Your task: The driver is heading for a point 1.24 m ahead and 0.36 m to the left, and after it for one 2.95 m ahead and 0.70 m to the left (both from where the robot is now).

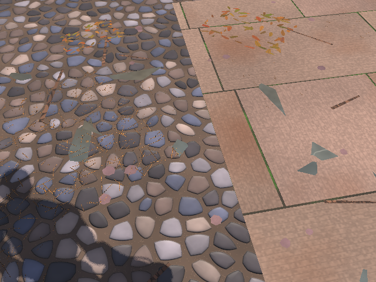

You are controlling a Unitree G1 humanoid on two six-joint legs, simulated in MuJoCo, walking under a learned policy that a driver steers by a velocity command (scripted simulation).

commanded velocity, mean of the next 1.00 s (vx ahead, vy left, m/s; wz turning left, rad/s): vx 0.28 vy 0.00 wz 0.21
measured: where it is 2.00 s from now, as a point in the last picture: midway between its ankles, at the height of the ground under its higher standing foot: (137, 212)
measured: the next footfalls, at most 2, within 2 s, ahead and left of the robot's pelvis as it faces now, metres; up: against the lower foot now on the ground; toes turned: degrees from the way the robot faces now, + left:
left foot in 0.94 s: +0.40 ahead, +0.14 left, +0.00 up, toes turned +16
right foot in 1.44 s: +0.75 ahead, +0.07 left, +0.00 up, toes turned +28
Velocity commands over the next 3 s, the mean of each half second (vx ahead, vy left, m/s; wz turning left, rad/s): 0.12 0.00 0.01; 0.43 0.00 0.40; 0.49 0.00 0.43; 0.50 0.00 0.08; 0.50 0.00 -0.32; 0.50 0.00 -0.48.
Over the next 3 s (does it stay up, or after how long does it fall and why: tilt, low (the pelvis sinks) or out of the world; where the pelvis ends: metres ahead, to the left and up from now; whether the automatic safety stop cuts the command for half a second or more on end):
stays up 1.34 0.46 -0.01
